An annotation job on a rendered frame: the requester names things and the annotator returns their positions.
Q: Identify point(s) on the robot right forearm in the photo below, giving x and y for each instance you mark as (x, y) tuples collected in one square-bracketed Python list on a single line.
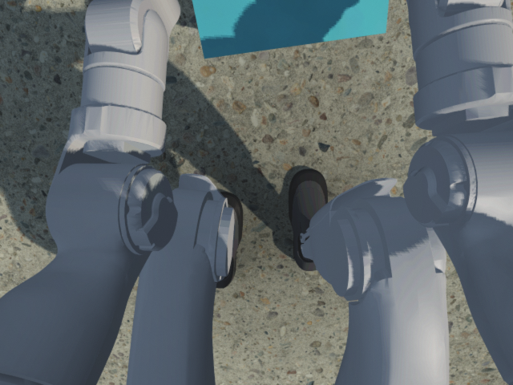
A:
[(463, 50)]

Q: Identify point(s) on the carton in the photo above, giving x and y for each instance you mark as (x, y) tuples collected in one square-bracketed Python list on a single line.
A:
[(231, 27)]

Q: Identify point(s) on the robot left forearm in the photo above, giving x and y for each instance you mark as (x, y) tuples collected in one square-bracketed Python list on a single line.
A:
[(124, 79)]

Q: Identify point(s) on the robot right shin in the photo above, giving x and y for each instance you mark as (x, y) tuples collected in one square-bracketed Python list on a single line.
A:
[(320, 223)]

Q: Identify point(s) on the left robot upper arm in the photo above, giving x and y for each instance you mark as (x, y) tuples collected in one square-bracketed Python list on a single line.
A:
[(59, 326)]

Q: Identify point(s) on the right robot thigh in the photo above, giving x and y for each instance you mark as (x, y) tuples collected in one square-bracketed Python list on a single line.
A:
[(377, 253)]

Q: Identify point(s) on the right robot upper arm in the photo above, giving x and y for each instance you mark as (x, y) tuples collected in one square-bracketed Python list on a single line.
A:
[(461, 185)]

